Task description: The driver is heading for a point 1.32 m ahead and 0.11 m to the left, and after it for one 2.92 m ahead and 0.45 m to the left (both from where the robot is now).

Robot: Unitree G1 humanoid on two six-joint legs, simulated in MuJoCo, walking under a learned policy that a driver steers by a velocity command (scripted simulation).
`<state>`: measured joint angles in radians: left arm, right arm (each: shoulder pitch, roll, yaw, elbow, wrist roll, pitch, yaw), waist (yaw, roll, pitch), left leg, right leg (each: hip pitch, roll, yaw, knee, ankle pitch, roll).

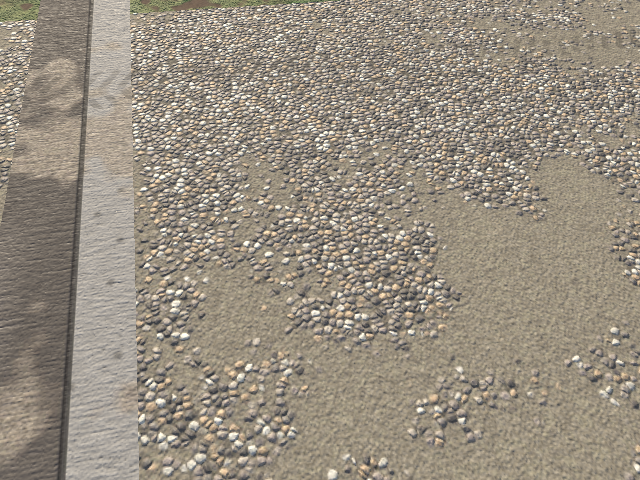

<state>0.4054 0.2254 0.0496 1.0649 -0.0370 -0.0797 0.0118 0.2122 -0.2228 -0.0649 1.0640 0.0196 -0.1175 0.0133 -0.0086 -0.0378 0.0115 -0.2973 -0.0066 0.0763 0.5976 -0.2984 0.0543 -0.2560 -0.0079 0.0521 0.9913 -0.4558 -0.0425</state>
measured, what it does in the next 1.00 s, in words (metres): walks ahead: right foot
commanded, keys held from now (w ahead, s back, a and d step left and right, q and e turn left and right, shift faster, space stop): w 0.92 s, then no key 0.08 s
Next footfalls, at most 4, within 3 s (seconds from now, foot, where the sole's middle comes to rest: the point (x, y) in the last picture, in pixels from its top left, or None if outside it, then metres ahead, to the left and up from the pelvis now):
0.46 right None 0.43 -0.13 -0.77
1.02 left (265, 376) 0.74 0.11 -0.77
1.42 right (369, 378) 0.74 -0.12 -0.77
2.28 right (376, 353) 0.81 -0.14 -0.77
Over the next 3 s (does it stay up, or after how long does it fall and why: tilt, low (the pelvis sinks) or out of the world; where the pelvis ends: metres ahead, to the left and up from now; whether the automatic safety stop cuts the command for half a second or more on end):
stays up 0.87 -0.03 -0.01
